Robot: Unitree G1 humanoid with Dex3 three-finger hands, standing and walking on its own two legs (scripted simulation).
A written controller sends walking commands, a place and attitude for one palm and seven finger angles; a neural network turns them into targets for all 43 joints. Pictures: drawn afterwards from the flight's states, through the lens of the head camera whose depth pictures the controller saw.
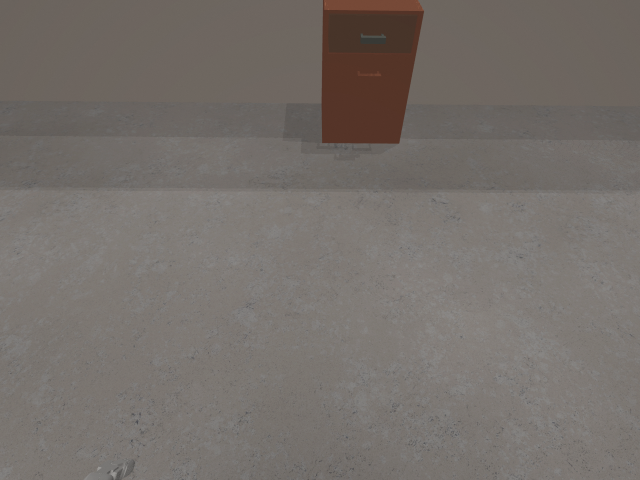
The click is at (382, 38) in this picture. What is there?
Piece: drawer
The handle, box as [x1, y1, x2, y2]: [360, 33, 385, 43]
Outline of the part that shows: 360,34 361,43 385,42 385,36 383,34 381,34 380,36 363,36 362,33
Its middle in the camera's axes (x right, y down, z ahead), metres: +0.23 -0.91 +1.74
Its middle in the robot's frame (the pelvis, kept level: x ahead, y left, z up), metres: +1.91 -0.14 -0.19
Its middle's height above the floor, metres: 0.58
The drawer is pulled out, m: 0.00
